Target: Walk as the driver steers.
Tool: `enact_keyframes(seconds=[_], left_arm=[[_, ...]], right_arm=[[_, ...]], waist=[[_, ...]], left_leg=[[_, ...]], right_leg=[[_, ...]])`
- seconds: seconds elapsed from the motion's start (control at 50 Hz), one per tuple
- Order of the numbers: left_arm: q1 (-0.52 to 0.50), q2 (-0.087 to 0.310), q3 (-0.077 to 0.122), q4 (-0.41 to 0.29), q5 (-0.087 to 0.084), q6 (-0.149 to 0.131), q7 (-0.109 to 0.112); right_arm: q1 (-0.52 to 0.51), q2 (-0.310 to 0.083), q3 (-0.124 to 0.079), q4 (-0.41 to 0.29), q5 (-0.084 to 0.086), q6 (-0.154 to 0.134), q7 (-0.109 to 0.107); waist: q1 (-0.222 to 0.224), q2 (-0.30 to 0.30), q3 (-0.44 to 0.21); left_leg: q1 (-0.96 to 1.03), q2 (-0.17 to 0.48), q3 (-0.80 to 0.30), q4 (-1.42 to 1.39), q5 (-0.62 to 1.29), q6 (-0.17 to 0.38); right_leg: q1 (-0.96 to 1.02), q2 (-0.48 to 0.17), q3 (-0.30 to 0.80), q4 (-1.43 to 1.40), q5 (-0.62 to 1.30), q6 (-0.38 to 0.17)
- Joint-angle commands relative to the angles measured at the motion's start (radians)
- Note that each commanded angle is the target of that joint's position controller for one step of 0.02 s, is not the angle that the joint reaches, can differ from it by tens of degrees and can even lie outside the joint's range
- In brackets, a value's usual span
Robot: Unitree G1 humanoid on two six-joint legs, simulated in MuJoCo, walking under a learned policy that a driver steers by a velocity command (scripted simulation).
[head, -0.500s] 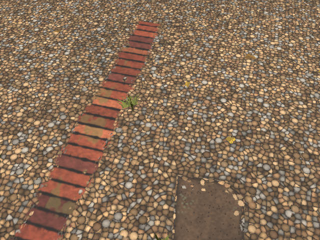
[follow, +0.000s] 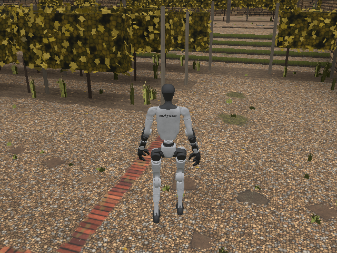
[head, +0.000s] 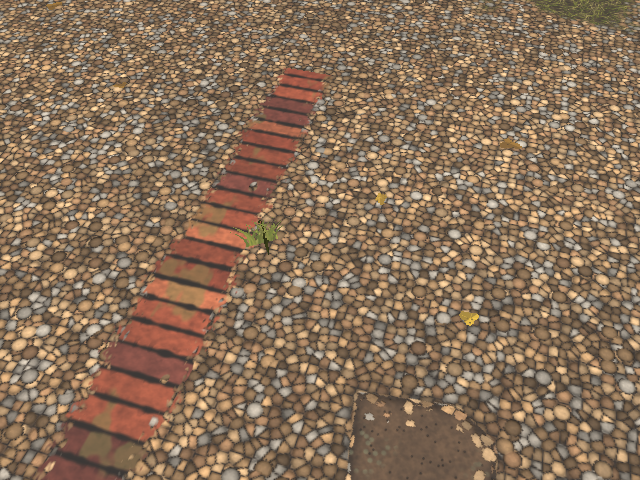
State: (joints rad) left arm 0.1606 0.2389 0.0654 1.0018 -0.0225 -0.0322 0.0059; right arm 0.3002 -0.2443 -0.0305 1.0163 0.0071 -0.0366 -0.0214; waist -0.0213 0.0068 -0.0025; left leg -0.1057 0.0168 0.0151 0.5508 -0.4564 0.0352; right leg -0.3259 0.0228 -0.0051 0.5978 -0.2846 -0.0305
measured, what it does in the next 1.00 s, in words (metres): steps on the spot: right foot, then left foot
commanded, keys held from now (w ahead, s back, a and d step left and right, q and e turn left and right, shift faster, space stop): w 0.04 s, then s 0.40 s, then w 0.08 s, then no key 0.48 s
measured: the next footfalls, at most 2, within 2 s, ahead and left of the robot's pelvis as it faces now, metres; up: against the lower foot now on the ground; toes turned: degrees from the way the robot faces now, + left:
right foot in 0.22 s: +0.17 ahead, -0.10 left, +0.00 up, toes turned -2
left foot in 0.60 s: +0.05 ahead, +0.12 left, +0.00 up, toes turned +2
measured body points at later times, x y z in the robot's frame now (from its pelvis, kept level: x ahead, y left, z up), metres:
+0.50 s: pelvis +0.04 -0.01 +0.01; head +0.08 -0.02 +0.46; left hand +0.18 +0.25 -0.11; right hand +0.12 -0.28 -0.14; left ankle +0.00 +0.13 -0.66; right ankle +0.13 -0.10 -0.73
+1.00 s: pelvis +0.03 +0.01 +0.01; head +0.05 +0.01 +0.46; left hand +0.10 +0.28 -0.13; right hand +0.09 -0.24 -0.14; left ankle +0.01 +0.12 -0.73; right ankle +0.05 -0.12 -0.73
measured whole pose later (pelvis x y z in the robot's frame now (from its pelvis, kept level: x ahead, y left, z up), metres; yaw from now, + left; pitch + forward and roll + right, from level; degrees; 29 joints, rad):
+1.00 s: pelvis +0.03 +0.01 +0.01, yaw +0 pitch -1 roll +0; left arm 0.13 0.24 0.04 1.12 0.00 0.01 0.03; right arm 0.20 -0.20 -0.04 1.05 0.00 -0.02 -0.03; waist 0.00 0.00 0.04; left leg -0.15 -0.01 0.03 0.45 -0.28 0.02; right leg -0.22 -0.02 0.02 0.46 -0.22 0.02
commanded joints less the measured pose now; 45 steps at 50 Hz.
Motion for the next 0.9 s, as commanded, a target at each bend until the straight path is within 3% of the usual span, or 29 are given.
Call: enact_keyframes(seconds=[0.02, 0.04, 0.08, 0.12, 0.18, 0.2, 0.22, 0.24, 0.26, 0.28, 0.3, 0.34, 0.38, 0.44, 0.48, 0.52, 0.56, 0.58, 0.6, 0.62, 0.64, 0.66, 0.72, 0.76, 0.8, 0.84, 0.86, 0.88, 0.9], left_arm=[[-0.205, 0.087, 0.013, -0.118, -0.006, -0.041, -0.011], [-0.238, 0.076, 0.008, -0.135, 0.002, -0.060, -0.018], [-0.260, 0.089, 0.012, -0.135, 0.012, -0.068, -0.026], [-0.263, 0.047, -0.002, -0.130, -0.008, -0.058, -0.035], [-0.110, 0.044, -0.003, -0.072, -0.002, -0.034, -0.044], [-0.027, 0.081, 0.010, -0.042, 0.006, -0.020, -0.040], [0.023, 0.140, 0.027, -0.030, 0.016, -0.008, -0.025], [0.092, 0.212, 0.037, -0.020, 0.038, 0.001, -0.003], [0.114, 0.132, -0.004, 0.000, 0.066, -0.002, -0.002], [0.017, 0.104, -0.019, -0.014, 0.048, -0.012, -0.011], [-0.090, 0.106, -0.022, -0.038, 0.030, -0.016, -0.012], [-0.175, 0.149, -0.014, -0.070, 0.023, -0.002, -0.004], [-0.178, 0.196, 0.001, -0.075, 0.031, 0.020, 0.006], [-0.181, 0.172, -0.002, -0.079, 0.037, 0.038, 0.027], [-0.197, 0.131, -0.012, -0.075, 0.035, 0.037, 0.036], [-0.207, 0.116, -0.015, -0.054, 0.025, 0.037, 0.040], [-0.194, 0.130, -0.011, -0.040, 0.014, 0.041, 0.044], [-0.174, 0.119, -0.013, -0.033, 0.003, 0.041, 0.044], [-0.129, 0.101, -0.017, -0.022, 0.001, 0.041, 0.039], [-0.093, 0.069, -0.023, -0.020, 0.017, 0.039, 0.030], [-0.158, 0.086, -0.010, -0.055, 0.018, 0.039, 0.035], [-0.199, 0.142, 0.005, -0.056, 0.016, 0.036, 0.036], [-0.122, 0.119, 0.013, 0.002, 0.034, 0.034, 0.032], [-0.100, 0.073, 0.003, 0.022, 0.028, 0.029, 0.025], [-0.089, 0.063, -0.006, 0.032, 0.029, 0.025, 0.024], [-0.058, 0.131, 0.001, 0.041, 0.024, 0.035, 0.030], [-0.060, 0.155, 0.006, 0.054, 0.008, 0.041, 0.029], [-0.048, 0.112, -0.002, 0.061, 0.007, 0.042, 0.027], [-0.045, 0.096, -0.008, 0.071, 0.016, 0.042, 0.026]], right_arm=[[0.173, -0.139, -0.033, 0.028, 0.010, -0.034, 0.004], [0.203, -0.198, -0.050, 0.040, 0.016, -0.034, 0.005], [0.186, -0.140, -0.032, 0.031, -0.008, -0.028, -0.003], [0.141, -0.126, -0.024, 0.013, -0.008, -0.010, -0.007], [0.039, -0.166, -0.028, -0.013, -0.007, 0.019, -0.016], [0.020, -0.175, -0.032, -0.016, -0.002, 0.013, -0.014], [0.021, -0.164, -0.031, -0.014, -0.008, -0.004, -0.007], [0.033, -0.120, -0.018, -0.029, -0.037, -0.020, -0.004], [0.124, -0.017, 0.003, 0.004, -0.017, -0.012, -0.005], [0.131, -0.035, -0.006, 0.016, 0.008, 0.005, -0.012], [0.090, -0.043, -0.010, 0.005, 0.016, 0.018, -0.017], [0.044, -0.081, -0.029, 0.005, 0.003, 0.057, -0.044], [0.059, -0.078, -0.035, 0.000, 0.002, 0.085, -0.060], [0.026, -0.080, -0.049, -0.022, 0.003, 0.100, -0.073], [0.032, -0.066, -0.052, -0.023, -0.001, 0.096, -0.069], [0.021, -0.046, -0.046, -0.023, -0.008, 0.080, -0.050], [0.039, -0.055, -0.050, 0.003, -0.010, 0.069, -0.030], [0.051, -0.044, -0.046, 0.021, -0.017, 0.069, -0.019], [0.041, -0.047, -0.037, 0.015, -0.033, 0.068, -0.012], [0.050, -0.077, -0.030, 0.001, -0.045, 0.065, -0.011], [-0.013, -0.126, -0.031, -0.017, -0.054, 0.043, 0.001], [-0.122, -0.132, -0.032, -0.044, -0.059, 0.016, -0.003], [-0.180, -0.105, -0.025, -0.042, -0.032, -0.021, -0.018], [-0.115, -0.066, -0.013, -0.009, -0.018, -0.022, -0.017], [-0.059, -0.077, -0.015, 0.017, -0.006, -0.016, -0.011], [0.004, -0.105, -0.029, 0.028, -0.016, -0.015, -0.003], [0.041, -0.082, -0.028, 0.032, -0.012, -0.009, -0.001], [-0.014, -0.081, -0.026, 0.027, -0.010, -0.003, -0.007], [-0.044, -0.074, -0.027, 0.016, -0.005, 0.005, -0.011]], waist=[[-0.077, 0.097, 0.024], [-0.084, 0.194, 0.061], [-0.076, 0.165, 0.116], [-0.056, 0.124, 0.118], [0.044, 0.182, -0.002], [0.091, 0.174, -0.027], [0.115, 0.117, -0.055], [0.119, -0.076, -0.155], [0.079, -0.198, -0.307], [0.045, -0.122, -0.241], [0.018, -0.121, -0.137], [0.009, -0.067, -0.048], [0.001, -0.082, -0.045], [0.009, -0.107, -0.063], [-0.006, -0.113, -0.103], [-0.022, -0.201, -0.096], [-0.041, -0.172, -0.050], [-0.042, -0.131, -0.018], [-0.024, -0.051, 0.015], [0.011, 0.129, -0.011], [0.003, 0.275, 0.068], [0.025, 0.217, 0.133], [0.053, 0.154, 0.116], [0.045, 0.117, 0.063], [0.043, 0.082, 0.015], [0.003, 0.020, -0.046], [-0.021, -0.038, -0.045], [0.015, -0.010, -0.033], [0.014, -0.012, -0.022]], left_leg=[[0.100, 0.128, -0.183, -0.219, 0.170, 0.117], [0.223, 0.235, -0.327, -0.255, 0.338, 0.152], [0.305, 0.341, -0.363, -0.188, 0.884, 0.196], [0.317, 0.302, -0.256, -0.133, 1.105, 0.154], [0.038, 0.161, -0.085, -0.082, 1.261, 0.065], [-0.034, 0.136, -0.073, -0.045, 1.208, 0.042], [-0.116, 0.094, -0.061, 0.022, 1.007, 0.004], [-0.225, 0.010, -0.021, 0.232, 0.450, -0.058], [-0.165, -0.038, -0.110, 0.465, -0.234, -0.107], [-0.149, -0.010, -0.170, 0.525, -0.283, -0.122], [-0.209, 0.002, -0.136, 0.529, -0.291, -0.125], [-0.245, 0.000, -0.085, 0.533, -0.219, -0.135], [-0.222, -0.019, -0.061, 0.563, -0.170, -0.146], [-0.237, -0.027, -0.058, 0.604, -0.117, -0.136], [-0.195, 0.013, -0.051, 0.466, -0.029, -0.112], [-0.077, 0.011, -0.008, 0.234, 0.008, -0.090], [0.020, -0.016, 0.038, 0.013, 0.130, -0.054], [0.043, -0.031, 0.057, -0.089, 0.167, -0.027], [0.035, 0.016, -0.014, -0.175, 0.154, 0.008], [0.054, 0.188, -0.216, -0.246, 0.121, 0.063], [-0.263, 0.315, -0.387, -0.378, -0.065, 0.180], [-0.344, 0.279, -0.367, -0.425, -0.166, 0.175], [-0.239, 0.194, -0.226, -0.364, 0.102, 0.094], [-0.122, 0.166, -0.170, -0.271, 0.400, 0.090], [-0.053, 0.128, -0.127, -0.193, 0.547, 0.061], [-0.064, 0.086, -0.114, -0.176, 0.493, 0.031], [-0.079, 0.053, -0.086, -0.205, 0.488, 0.015], [-0.045, 0.038, -0.054, -0.183, 0.440, 0.002], [-0.050, 0.033, -0.040, -0.174, 0.406, -0.001]], right_leg=[[-0.137, -0.021, 0.036, 0.034, 0.092, -0.064], [-0.311, 0.023, -0.060, 0.149, 0.125, -0.023], [-0.495, -0.017, -0.055, 0.311, -0.269, -0.002], [-0.493, -0.048, -0.053, 0.234, -0.242, 0.003], [0.074, 0.049, -0.126, -0.038, 0.223, -0.009], [0.226, 0.059, -0.114, -0.112, 0.362, -0.024], [0.369, -0.004, -0.040, -0.138, 0.597, -0.051], [0.541, -0.224, 0.163, -0.086, 1.182, -0.133], [0.531, -0.420, 0.317, -0.104, 1.516, -0.287], [0.396, -0.392, 0.273, -0.120, 1.384, -0.290], [0.305, -0.338, 0.209, -0.146, 1.188, -0.263], [0.168, -0.286, 0.163, -0.211, 0.901, -0.237], [0.085, -0.292, 0.173, -0.261, 0.737, -0.257], [0.045, -0.298, 0.176, -0.305, 0.554, -0.270], [0.021, -0.257, 0.163, -0.370, 0.096, -0.226], [-0.039, -0.208, 0.144, -0.419, -0.177, -0.162], [-0.074, -0.197, 0.137, -0.400, -0.248, -0.133], [-0.085, -0.178, 0.128, -0.372, -0.284, -0.102], [-0.103, -0.148, 0.109, -0.304, -0.279, -0.049], [-0.155, -0.083, 0.024, -0.083, -0.235, 0.008], [-0.074, -0.022, 0.008, -0.013, -0.190, 0.030], [0.005, -0.043, 0.047, 0.067, -0.102, 0.030], [-0.006, -0.046, 0.043, 0.104, -0.053, 0.043], [0.010, -0.056, 0.032, 0.016, -0.044, 0.054], [0.096, -0.061, 0.027, -0.185, 0.155, 0.055], [0.210, -0.096, 0.057, -0.165, 0.394, 0.041], [0.205, -0.079, 0.044, -0.129, 0.332, 0.016], [0.160, -0.071, 0.050, -0.156, 0.275, 0.012], [0.150, -0.070, 0.053, -0.175, 0.267, 0.013]])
